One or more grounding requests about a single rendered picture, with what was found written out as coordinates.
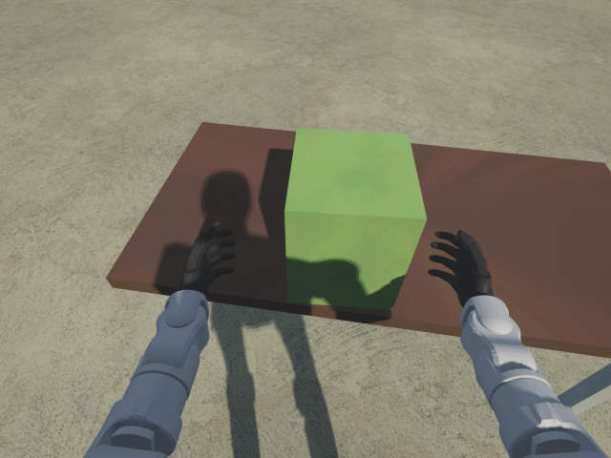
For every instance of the table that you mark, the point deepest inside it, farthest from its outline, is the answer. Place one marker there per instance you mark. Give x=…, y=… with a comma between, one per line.
x=543, y=225

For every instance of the robot left forearm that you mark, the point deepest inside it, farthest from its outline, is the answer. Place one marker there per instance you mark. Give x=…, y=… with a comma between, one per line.
x=148, y=415

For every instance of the left robot hand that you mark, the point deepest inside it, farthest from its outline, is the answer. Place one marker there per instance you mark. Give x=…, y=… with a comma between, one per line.
x=197, y=274

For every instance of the robot right forearm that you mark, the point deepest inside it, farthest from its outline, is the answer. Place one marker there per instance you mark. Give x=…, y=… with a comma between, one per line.
x=531, y=417

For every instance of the carton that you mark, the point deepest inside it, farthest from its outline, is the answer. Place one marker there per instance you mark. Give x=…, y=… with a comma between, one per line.
x=353, y=217

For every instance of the right robot hand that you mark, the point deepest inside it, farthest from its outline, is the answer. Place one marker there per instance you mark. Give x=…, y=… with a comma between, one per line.
x=471, y=277

